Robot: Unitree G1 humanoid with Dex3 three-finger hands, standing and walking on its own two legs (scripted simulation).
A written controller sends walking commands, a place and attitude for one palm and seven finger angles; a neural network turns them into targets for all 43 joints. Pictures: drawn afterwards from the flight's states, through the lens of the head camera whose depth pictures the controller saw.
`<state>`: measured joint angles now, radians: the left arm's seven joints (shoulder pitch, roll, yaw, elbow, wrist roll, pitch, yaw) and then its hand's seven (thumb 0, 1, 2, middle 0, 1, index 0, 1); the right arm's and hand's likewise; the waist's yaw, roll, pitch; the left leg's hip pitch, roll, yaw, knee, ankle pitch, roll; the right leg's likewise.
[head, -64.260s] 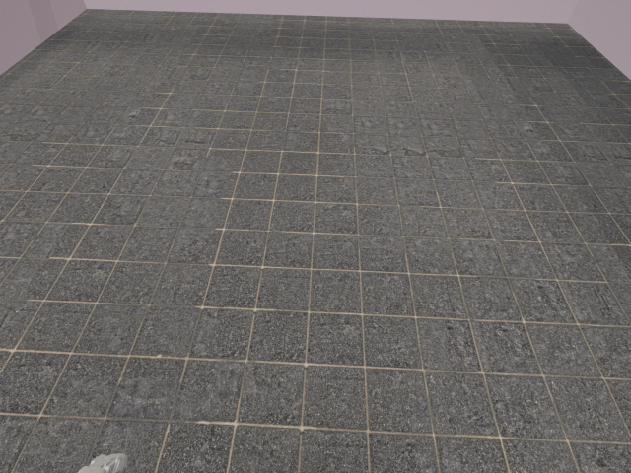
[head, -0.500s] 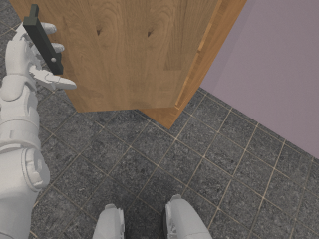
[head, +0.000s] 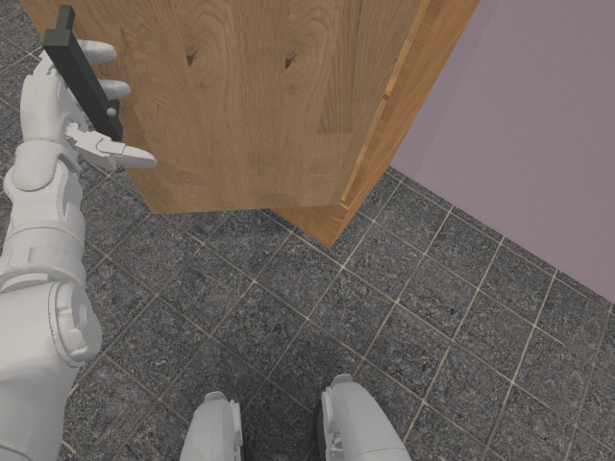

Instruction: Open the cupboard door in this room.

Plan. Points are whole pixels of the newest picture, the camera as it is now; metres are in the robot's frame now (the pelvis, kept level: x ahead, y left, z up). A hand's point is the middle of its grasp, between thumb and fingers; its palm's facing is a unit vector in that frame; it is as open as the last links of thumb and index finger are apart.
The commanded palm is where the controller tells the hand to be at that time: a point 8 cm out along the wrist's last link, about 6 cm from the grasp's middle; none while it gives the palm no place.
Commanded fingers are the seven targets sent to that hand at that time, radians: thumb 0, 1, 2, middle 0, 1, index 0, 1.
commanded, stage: slide the fingers in behind the handle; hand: left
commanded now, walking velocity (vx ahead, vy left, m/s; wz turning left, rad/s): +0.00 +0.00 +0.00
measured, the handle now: (91, 80) +0.58 +0.21 +0.07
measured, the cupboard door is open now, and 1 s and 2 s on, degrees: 41 41 79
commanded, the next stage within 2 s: close the thumb around the handle in 0.08 s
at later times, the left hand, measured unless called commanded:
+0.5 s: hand (111, 113) +0.53 +0.19 +0.07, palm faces +0.01 -1.00 -0.02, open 11.1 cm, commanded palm +0.51 +0.23 +0.07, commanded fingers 0.00 0.45 0.71 -0.37 -1.30 -0.37 -1.30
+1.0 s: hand (111, 113) +0.53 +0.19 +0.07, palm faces +0.01 -1.00 -0.02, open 5.7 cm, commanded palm +0.50 +0.23 +0.07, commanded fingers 0.00 0.90 0.90 -0.40 -1.35 -0.40 -1.35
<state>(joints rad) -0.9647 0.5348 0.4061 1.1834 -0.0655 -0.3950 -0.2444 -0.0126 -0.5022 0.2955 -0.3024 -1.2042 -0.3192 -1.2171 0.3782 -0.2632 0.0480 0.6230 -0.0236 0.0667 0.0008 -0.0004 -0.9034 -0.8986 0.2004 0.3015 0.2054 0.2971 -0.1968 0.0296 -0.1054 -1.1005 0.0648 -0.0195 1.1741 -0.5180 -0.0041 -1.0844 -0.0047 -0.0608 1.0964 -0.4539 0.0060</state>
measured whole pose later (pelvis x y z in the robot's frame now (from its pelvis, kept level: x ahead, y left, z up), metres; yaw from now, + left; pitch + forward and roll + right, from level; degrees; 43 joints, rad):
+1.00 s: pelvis +0.01 +0.00 +0.00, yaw +0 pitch +25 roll -3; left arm -0.92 0.50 0.40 1.16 -0.08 -0.41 -0.24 0.01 0.74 0.82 -0.36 -1.35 -0.36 -1.35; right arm 0.37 -0.26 0.04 0.63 -0.02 0.07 0.00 0.00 -0.90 -0.90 0.20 0.30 0.21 0.30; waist -0.19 0.03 -0.11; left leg -1.07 0.06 -0.01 1.16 -0.53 0.00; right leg -1.05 0.00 -0.05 1.08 -0.46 0.01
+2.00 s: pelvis +0.02 -0.04 +0.03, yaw +3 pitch +13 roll +1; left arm 0.16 -0.08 -0.13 0.17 0.06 -0.39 0.47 0.03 0.66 0.72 -0.34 -1.33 -0.37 -1.34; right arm 0.21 -0.18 0.00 0.55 -0.07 0.00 0.03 0.01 -0.90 -0.90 0.20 0.30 0.20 0.30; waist -0.02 0.02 -0.14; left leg -0.74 0.04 -0.02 1.01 -0.50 -0.06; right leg -0.77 -0.02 -0.07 1.03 -0.50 -0.04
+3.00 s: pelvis -0.01 -0.02 +0.02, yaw +4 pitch +13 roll +0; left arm 0.01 -0.10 -0.23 0.26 0.12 -0.35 0.57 -0.01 -0.50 0.30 -0.40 -0.68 -0.37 -0.70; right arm 0.19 -0.18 0.01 0.60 -0.07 -0.04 0.00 0.01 -0.90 -0.90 0.20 0.30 0.20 0.30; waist 0.00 0.03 -0.13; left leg -0.82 0.02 -0.03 1.07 -0.48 -0.03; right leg -0.82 -0.05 -0.07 1.07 -0.47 -0.02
